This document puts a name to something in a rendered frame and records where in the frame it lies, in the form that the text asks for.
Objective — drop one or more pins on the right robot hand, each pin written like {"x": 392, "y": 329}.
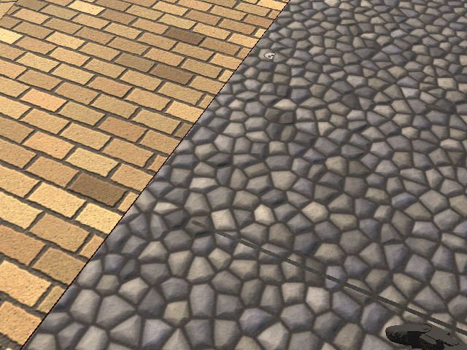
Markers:
{"x": 425, "y": 337}

